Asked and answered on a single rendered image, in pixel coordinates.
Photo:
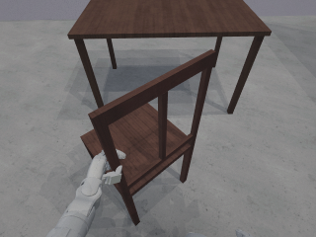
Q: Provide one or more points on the left robot forearm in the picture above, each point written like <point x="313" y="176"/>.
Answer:
<point x="79" y="214"/>

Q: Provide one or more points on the robot left hand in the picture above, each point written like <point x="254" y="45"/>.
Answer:
<point x="100" y="165"/>

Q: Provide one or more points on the table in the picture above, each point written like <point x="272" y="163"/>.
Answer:
<point x="154" y="19"/>

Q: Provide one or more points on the chair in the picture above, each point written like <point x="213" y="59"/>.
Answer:
<point x="151" y="143"/>

